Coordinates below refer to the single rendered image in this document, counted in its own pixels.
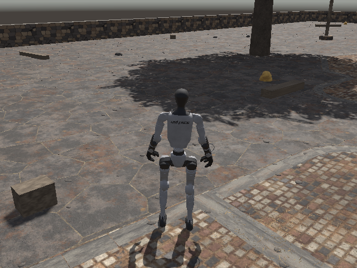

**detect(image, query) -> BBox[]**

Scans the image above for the robot left forearm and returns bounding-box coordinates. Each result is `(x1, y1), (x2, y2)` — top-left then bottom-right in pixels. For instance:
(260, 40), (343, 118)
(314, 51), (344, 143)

(148, 134), (158, 153)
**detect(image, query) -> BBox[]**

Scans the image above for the left robot hand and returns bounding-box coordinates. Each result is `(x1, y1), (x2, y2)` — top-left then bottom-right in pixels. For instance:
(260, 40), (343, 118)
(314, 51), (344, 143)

(146, 151), (159, 162)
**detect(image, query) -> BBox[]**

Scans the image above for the right robot hand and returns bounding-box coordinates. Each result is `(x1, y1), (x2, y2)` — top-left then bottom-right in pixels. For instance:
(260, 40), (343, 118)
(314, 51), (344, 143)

(200, 155), (213, 168)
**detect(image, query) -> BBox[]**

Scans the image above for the left robot shin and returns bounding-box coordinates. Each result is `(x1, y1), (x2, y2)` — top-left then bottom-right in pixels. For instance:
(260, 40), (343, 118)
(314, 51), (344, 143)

(160, 181), (167, 219)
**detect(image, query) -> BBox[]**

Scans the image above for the robot right upper arm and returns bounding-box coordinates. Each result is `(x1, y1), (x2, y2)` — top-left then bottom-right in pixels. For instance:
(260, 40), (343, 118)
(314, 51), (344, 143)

(192, 113), (207, 144)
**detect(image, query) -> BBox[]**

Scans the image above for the robot right forearm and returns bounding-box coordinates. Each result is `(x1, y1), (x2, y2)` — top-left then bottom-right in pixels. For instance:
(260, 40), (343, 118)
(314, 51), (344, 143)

(201, 136), (212, 157)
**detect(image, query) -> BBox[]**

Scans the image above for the humanoid robot torso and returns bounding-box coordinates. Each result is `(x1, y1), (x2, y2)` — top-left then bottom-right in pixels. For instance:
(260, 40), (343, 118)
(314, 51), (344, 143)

(167, 112), (193, 168)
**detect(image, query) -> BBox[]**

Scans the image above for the robot left upper arm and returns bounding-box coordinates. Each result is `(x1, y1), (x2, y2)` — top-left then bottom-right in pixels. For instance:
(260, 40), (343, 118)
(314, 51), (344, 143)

(153, 112), (169, 142)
